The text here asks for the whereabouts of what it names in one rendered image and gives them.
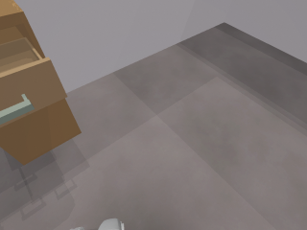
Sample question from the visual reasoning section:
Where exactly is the left robot thigh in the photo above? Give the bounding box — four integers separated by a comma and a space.
98, 218, 125, 230

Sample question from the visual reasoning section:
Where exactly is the drawer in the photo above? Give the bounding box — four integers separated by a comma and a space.
0, 37, 67, 127

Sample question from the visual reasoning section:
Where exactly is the handle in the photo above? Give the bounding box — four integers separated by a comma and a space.
0, 94, 35, 125

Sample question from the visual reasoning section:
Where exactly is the cabinet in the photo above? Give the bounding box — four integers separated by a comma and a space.
0, 0, 82, 165

